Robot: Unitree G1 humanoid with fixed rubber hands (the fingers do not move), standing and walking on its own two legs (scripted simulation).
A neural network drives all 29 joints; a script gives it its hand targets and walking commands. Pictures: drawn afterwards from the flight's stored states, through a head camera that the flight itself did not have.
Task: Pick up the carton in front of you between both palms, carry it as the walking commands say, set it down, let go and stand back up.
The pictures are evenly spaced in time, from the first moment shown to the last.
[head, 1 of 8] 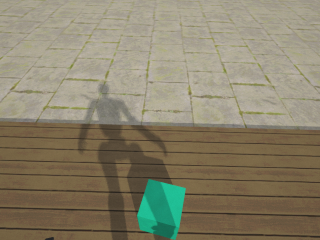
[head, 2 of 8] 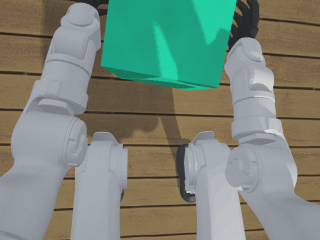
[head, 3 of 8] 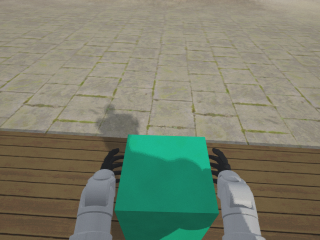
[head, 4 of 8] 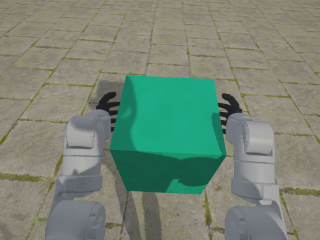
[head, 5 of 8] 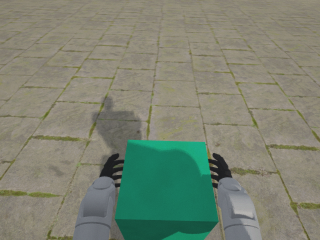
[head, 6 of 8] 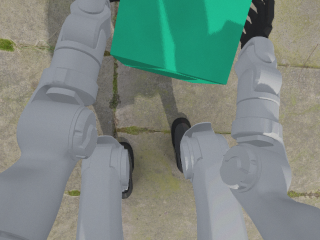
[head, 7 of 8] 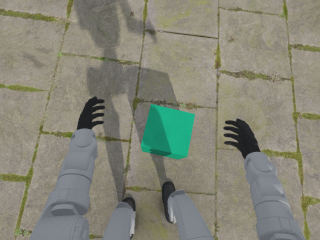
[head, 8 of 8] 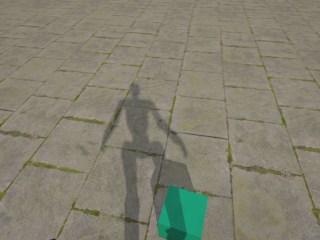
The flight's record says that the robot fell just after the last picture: no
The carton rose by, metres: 0.69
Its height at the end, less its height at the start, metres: -0.11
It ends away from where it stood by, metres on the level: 2.84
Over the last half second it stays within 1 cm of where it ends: yes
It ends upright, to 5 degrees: yes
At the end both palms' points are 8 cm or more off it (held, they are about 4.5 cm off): yes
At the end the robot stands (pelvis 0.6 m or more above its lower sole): yes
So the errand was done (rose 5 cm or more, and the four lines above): yes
